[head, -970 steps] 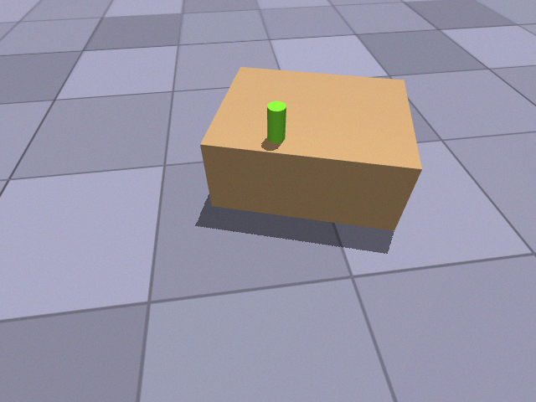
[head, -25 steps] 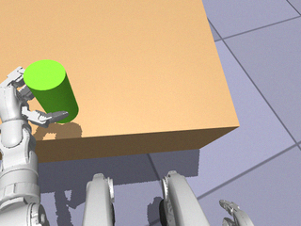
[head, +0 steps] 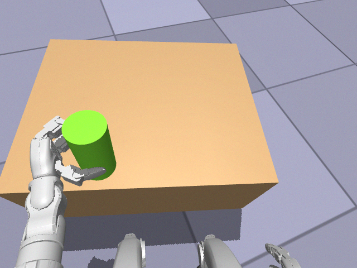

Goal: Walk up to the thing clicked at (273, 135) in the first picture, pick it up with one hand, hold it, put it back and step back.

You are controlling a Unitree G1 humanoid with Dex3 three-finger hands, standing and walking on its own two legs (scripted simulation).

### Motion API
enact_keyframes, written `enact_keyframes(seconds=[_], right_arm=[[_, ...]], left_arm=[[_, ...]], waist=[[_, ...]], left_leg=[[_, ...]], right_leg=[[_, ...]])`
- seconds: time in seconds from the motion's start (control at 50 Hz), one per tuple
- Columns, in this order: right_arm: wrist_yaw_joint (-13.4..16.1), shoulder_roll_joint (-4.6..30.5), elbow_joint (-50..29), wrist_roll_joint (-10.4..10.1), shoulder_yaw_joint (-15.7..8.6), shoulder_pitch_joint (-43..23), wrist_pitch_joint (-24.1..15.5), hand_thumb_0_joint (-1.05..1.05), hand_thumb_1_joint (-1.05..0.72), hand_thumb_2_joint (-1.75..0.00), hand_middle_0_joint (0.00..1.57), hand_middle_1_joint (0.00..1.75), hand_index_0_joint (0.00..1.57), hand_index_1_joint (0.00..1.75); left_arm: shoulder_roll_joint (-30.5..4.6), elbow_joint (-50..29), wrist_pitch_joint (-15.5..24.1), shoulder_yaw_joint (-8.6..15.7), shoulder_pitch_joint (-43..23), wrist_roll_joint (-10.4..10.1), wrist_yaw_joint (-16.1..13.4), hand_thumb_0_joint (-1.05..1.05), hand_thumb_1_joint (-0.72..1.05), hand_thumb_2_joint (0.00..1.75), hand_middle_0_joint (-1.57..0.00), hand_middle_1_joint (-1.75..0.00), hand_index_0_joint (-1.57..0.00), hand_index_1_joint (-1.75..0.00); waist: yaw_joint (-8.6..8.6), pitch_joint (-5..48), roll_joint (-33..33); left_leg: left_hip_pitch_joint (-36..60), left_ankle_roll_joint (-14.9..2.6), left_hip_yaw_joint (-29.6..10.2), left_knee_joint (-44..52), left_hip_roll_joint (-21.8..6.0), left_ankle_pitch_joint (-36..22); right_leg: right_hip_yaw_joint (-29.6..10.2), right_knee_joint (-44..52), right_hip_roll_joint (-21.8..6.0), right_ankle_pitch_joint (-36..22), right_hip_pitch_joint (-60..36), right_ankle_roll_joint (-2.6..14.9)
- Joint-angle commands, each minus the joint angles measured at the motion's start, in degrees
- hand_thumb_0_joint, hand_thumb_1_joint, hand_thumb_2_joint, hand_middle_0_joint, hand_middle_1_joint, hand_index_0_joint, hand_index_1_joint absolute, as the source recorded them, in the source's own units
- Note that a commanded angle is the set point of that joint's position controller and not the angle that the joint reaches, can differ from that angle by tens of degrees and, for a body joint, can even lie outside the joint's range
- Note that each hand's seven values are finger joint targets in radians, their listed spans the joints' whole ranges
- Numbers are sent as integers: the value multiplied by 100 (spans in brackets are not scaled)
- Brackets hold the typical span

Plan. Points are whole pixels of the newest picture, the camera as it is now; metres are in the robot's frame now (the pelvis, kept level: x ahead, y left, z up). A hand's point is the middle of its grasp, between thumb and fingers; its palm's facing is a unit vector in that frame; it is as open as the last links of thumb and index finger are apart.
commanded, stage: lift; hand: left
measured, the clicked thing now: (93, 148) +0.38 +0.17 +0.03
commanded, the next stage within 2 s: hold in 0.88 s
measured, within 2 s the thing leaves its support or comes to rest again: neither
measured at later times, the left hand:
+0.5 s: hand (75, 146) +0.36 +0.19 +0.08, palm faces +0.20 -0.98 -0.06, open 11.0 cm
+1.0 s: hand (77, 140) +0.36 +0.18 +0.11, palm faces +0.20 -0.98 -0.06, open 11.0 cm
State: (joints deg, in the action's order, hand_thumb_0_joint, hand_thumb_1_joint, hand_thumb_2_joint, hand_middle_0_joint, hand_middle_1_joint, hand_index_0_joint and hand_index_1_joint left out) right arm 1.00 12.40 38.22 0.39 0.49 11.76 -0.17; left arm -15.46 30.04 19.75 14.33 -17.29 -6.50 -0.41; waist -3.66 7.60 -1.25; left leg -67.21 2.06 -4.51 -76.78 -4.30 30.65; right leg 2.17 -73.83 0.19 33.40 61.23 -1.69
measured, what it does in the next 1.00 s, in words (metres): rises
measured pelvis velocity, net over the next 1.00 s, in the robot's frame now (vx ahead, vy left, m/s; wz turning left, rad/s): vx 0.03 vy -0.01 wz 0.02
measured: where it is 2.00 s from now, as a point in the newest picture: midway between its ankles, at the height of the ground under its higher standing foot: outside the picture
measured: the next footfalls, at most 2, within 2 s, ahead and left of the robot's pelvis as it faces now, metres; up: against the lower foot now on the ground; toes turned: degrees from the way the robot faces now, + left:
none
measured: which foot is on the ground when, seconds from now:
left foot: down 0.00-1.00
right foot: down 0.00-1.00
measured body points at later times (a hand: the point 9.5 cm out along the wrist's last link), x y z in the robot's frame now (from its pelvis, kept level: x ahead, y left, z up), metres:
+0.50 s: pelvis +0.01 +0.00 +0.05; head +0.09 +0.01 +0.50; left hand +0.35 +0.24 +0.09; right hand +0.15 -0.24 -0.06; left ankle +0.05 +0.13 -0.61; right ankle +0.02 -0.14 -0.61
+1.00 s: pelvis +0.03 -0.01 +0.07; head +0.09 +0.00 +0.52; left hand +0.34 +0.23 +0.11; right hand +0.15 -0.25 -0.04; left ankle +0.05 +0.13 -0.61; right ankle +0.02 -0.14 -0.61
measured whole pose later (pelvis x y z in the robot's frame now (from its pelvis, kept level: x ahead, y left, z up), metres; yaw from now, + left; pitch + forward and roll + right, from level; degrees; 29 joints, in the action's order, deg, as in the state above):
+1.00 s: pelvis +0.03 -0.01 +0.07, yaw +1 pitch +10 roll -2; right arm 2.4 11.8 38.4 0.7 0.0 13.3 0.2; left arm -10.8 22.1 18.2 8.2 -5.4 -7.0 -3.0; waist -2.2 2.9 -0.8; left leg -39.1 2.5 -2.1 -54.4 -3.9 25.0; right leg 1.3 -52.6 -0.5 27.8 34.3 -1.2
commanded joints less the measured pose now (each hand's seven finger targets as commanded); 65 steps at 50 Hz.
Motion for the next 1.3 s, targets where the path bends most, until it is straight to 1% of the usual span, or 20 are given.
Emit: enact_keyframes(seconds=[0.0,0.14,0.18,0.24,0.34,0.44,0.54,0.6,0.64,0.68,0.72,0.76,0.78,0.84,0.98,1.0,1.02,1.1,1.12,1.28], right_arm=[[99,871,-569,-28,-319,226,-188,0,-93,-91,20,30,20,30],[123,813,-699,-29,-311,109,-255,0,-93,-90,20,30,20,30],[134,772,-711,-29,-289,76,-252,0,-93,-91,20,30,20,30],[155,762,-731,-42,-254,81,-259,0,-93,-91,20,30,20,30],[186,748,-687,-10,-271,99,-251,0,-93,-90,20,30,20,30],[195,713,-682,-17,-266,62,-252,0,-93,-91,20,30,20,30],[194,683,-680,1,-270,153,-229,0,-93,-91,20,30,20,30],[198,730,-603,-9,-307,203,-184,0,-92,-91,20,30,20,30],[185,671,-745,-2,-277,99,-204,0,-92,-90,20,30,20,30],[202,698,-633,-3,-307,173,-172,0,-92,-90,20,30,20,30],[168,657,-690,-5,-273,99,-180,0,-92,-90,20,30,20,30],[186,724,-660,5,-316,144,-157,0,-92,-90,20,30,20,30],[176,640,-713,5,-271,145,-177,0,-92,-90,20,30,20,30],[202,700,-633,5,-298,137,-162,0,-92,-91,20,30,20,30],[171,658,-660,20,-298,143,-178,0,-93,-91,20,30,20,30],[184,696,-648,2,-317,111,-168,0,-93,-91,20,30,20,30],[185,740,-606,17,-353,158,-162,0,-93,-91,20,30,20,30],[170,660,-688,11,-309,96,-185,0,-94,-91,20,30,20,30],[168,739,-609,19,-359,133,-172,0,-94,-91,20,30,20,30],[181,695,-651,7,-338,35,-201,0,-94,-91,20,30,20,30]], left_arm=[[-885,-1986,673,196,-2184,-290,-79,0,-18,125,-129,-145,-131,-145],[-681,-2111,669,-46,-1891,-257,-113,0,-17,123,-128,-144,-131,-144],[-739,-2280,700,114,-1798,-314,-162,0,-16,123,-127,-143,-130,-143],[-643,-2480,688,-24,-1799,-341,-194,0,-17,124,-126,-142,-128,-143],[-581,-2513,706,-112,-1675,-260,-245,0,-16,126,-124,-142,-127,-143],[-419,-2468,680,-132,-1412,-357,-239,0,-16,127,-124,-144,-126,-144],[-331,-2539,639,-260,-1203,-308,-250,0,-16,129,-125,-144,-127,-145],[-441,-2399,592,-113,-912,-331,-225,0,-14,129,-123,-143,-125,-144],[-356,-2994,651,-256,-1391,-351,-224,0,-12,129,-123,-144,-126,-144],[-463,-2481,570,-63,-865,-315,-276,0,-14,128,-124,-144,-127,-145],[-361,-2915,645,-199,-1218,-358,-264,0,-15,127,-123,-143,-125,-143],[-395,-2679,614,-155,-979,-345,-257,0,-12,129,-124,-145,-127,-146],[-429,-3202,676,-210,-1263,-336,-265,0,-12,129,-124,-144,-126,-145],[-337,-2725,597,-168,-924,-359,-261,0,-14,128,-124,-143,-126,-144],[-250,-2976,635,-274,-945,-334,-295,0,-14,124,-125,-144,-127,-145],[-317,-2675,571,-150,-700,-337,-282,0,-15,121,-124,-142,-126,-142],[-199,-2471,540,-272,-539,-331,-253,0,-17,121,-124,-143,-127,-143],[-209,-3083,622,-340,-1002,-346,-251,0,-17,120,-126,-143,-128,-143],[-289,-2592,567,-163,-633,-336,-264,0,-17,120,-125,-143,-128,-143],[-224,-2906,575,-268,-795,-324,-296,0,-14,124,-128,-147,-130,-147]], waist=[[-21,2433,-696],[-21,2206,-504],[83,2252,-490],[77,2253,-579],[68,2093,-551],[123,1810,-414],[86,2001,-305],[110,1833,-259],[128,1906,-329],[142,1739,-230],[125,1654,-397],[120,1745,-320],[160,2048,-479],[89,1502,-260],[125,1741,-357],[134,1545,-194],[95,1458,-89],[128,1621,-355],[126,1524,-181],[134,1429,-162]], left_leg=[[2665,-184,128,1386,194,-1322],[2934,-190,245,1825,243,-1017],[2988,-187,263,1889,264,-1192],[3319,-168,266,2005,253,-1551],[3590,-161,252,2230,241,-1633],[3631,-156,279,2406,264,-1648],[3850,-189,332,2401,260,-2137],[3848,-209,365,2470,274,-2228],[3901,-198,374,2531,284,-2163],[3914,-208,408,2577,291,-2183],[3981,-175,386,2690,298,-2125],[4122,-188,373,2687,279,-2327],[4276,-187,394,2654,281,-2566],[4097,-206,420,2738,305,-2283],[4393,-182,408,2841,288,-2583],[4310,-198,430,2859,290,-2505],[4274,-210,426,2872,288,-2501],[4473,-185,440,2950,298,-2525],[4430,-197,427,2956,289,-2513],[4533,-193,464,3102,298,-2422]], right_leg=[[55,1323,117,-1662,-1077,280],[39,1798,104,-1513,-1603,248],[34,1864,91,-1665,-1851,233],[50,1915,97,-1975,-1996,237],[73,2071,94,-2023,-2082,240],[76,2269,99,-2052,-2333,218],[33,2378,88,-2561,-2701,179],[1,2472,84,-2669,-2818,166],[-24,2552,77,-2647,-2933,164],[-33,2629,64,-2662,-3009,145],[-12,2628,77,-2580,-2998,169],[-7,2659,84,-2713,-3069,159],[-28,2651,66,-2965,-3216,155],[-52,2782,62,-2789,-3166,129],[-25,2833,69,-2978,-3355,140],[-44,2895,68,-2976,-3343,120],[-35,2907,68,-2989,-3397,108],[-46,2961,57,-2970,-3438,125],[-29,2965,68,-2928,-3453,120],[-42,3101,61,-2914,-3553,107]])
